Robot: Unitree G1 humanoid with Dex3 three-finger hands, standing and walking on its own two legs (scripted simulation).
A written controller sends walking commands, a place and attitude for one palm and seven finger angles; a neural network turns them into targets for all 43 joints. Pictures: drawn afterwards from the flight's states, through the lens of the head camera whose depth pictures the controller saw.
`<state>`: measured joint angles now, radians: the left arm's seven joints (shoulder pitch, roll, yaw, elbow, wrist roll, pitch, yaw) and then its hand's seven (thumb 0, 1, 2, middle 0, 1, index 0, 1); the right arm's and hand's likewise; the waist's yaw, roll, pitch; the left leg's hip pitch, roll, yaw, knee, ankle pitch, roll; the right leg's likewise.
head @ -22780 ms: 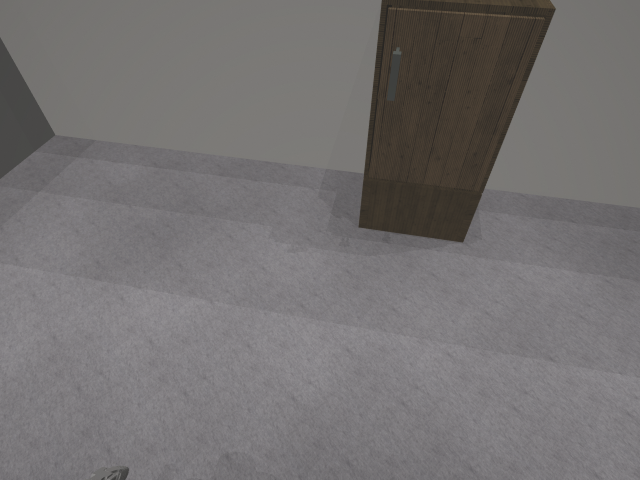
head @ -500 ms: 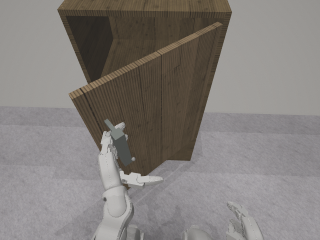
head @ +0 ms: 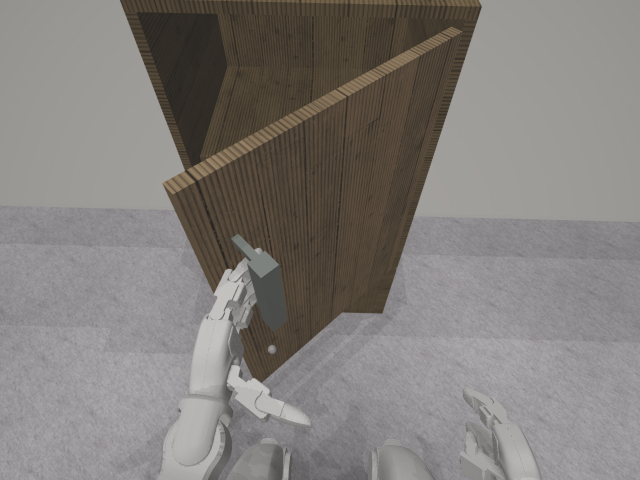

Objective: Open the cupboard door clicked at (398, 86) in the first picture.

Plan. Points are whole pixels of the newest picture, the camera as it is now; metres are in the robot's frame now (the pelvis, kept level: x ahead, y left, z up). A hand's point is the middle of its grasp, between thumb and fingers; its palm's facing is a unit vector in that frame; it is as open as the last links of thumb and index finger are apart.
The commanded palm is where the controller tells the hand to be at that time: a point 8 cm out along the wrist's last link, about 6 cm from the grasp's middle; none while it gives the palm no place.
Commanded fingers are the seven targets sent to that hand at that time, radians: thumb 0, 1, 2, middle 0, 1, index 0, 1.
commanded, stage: slide the hand sideways off the handle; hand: left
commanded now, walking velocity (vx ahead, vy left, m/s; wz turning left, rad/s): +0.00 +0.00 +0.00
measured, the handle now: (258, 283) +0.34 +0.10 +0.05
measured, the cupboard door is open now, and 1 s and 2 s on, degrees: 44 43 43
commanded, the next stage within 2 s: draw the hand back to the body in 0.74 s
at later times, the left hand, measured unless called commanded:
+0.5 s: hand (226, 381) +0.22 +0.12 +0.05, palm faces -0.02 -1.00 -0.03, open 16.2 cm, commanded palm +0.19 +0.18 +0.05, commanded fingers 0.00 -0.50 0.30 -0.15 -0.30 -0.15 -0.30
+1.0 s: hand (181, 396) +0.20 +0.15 +0.07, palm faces -0.02 -1.00 -0.05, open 16.3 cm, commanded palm +0.17 +0.22 +0.08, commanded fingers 0.00 -0.50 0.30 -0.15 -0.30 -0.15 -0.30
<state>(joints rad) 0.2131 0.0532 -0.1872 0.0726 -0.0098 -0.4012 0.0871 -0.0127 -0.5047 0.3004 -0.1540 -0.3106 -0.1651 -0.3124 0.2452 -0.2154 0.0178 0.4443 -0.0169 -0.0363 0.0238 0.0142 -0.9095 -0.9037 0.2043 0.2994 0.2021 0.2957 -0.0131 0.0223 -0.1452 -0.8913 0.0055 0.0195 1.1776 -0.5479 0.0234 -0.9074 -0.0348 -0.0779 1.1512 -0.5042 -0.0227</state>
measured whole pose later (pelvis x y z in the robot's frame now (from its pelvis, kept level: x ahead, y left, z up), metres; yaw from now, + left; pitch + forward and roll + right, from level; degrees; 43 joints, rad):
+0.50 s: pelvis +0.01 -0.01 -0.01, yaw +0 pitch +17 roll -2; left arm 0.49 0.14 -0.08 -0.15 -0.10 -0.40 -0.04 -0.01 -0.50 0.30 -0.17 -0.31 -0.19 -0.31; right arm 0.24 -0.22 0.02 0.41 -0.01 -0.06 -0.01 0.01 -0.91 -0.90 0.21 0.30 0.20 0.30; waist 0.00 0.03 -0.16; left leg -0.92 0.02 -0.01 1.22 -0.59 0.01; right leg -0.93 -0.02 -0.10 1.18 -0.54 -0.03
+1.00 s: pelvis +0.01 -0.01 -0.01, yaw +0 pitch +15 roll -3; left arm 0.55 0.21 0.06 -0.26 -0.22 -0.34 -0.18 -0.01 -0.50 0.30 -0.15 -0.30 -0.15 -0.30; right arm 0.25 -0.21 0.01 0.42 0.02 -0.06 -0.05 0.02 -0.91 -0.90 0.20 0.30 0.20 0.30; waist 0.01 0.04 -0.17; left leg -0.91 0.03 -0.03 1.25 -0.59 0.01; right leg -0.91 -0.01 -0.12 1.18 -0.54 -0.04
